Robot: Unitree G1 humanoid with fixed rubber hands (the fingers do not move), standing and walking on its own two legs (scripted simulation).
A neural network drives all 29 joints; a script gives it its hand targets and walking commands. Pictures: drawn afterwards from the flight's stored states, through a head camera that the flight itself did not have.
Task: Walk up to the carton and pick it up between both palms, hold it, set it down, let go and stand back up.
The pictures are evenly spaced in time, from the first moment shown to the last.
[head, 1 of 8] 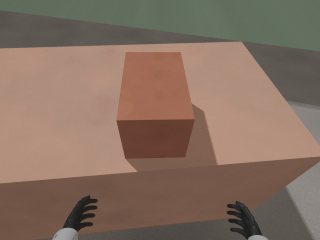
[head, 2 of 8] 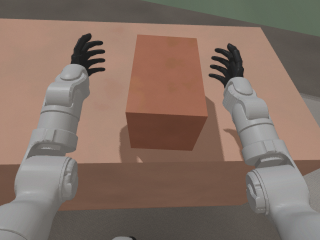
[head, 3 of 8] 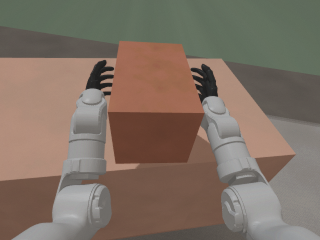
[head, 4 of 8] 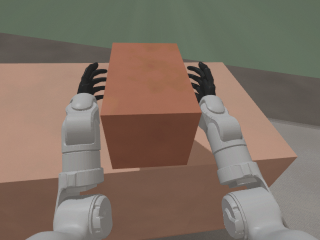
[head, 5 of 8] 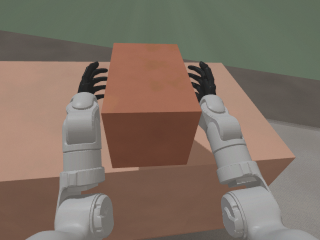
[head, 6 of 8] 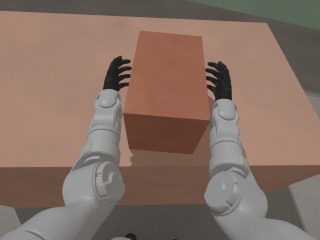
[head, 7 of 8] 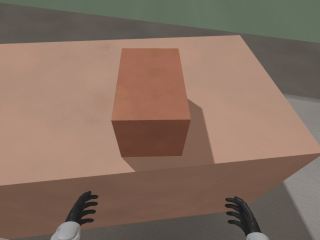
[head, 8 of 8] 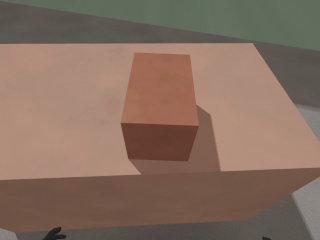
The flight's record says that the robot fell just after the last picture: no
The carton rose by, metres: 0.14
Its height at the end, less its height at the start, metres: +0.00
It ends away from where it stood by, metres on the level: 0.00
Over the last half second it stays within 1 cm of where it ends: yes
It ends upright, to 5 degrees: yes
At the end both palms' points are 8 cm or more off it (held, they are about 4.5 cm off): yes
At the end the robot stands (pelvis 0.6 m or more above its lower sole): yes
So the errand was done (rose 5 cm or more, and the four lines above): yes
